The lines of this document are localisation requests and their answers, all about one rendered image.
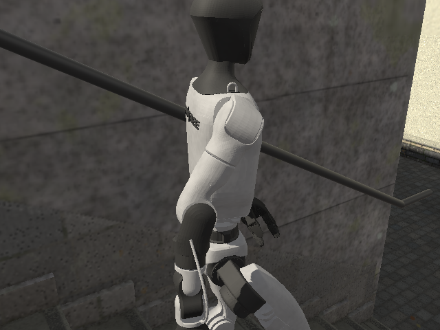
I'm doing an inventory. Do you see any robot torso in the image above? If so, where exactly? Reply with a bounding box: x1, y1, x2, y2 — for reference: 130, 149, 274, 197
185, 82, 262, 287

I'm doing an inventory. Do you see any left robot hand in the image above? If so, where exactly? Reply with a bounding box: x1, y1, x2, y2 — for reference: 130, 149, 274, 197
241, 197, 280, 247

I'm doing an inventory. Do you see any humanoid robot head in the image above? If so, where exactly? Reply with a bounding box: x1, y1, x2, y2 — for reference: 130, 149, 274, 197
190, 0, 263, 95

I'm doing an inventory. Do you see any robot left upper arm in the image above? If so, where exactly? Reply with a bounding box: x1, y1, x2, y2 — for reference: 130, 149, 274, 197
189, 77, 198, 88

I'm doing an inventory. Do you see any robot right forearm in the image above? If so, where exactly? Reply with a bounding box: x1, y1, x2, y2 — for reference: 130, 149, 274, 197
173, 203, 217, 328

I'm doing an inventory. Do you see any robot right upper arm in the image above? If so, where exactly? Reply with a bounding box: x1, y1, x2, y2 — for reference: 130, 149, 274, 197
176, 94, 264, 225

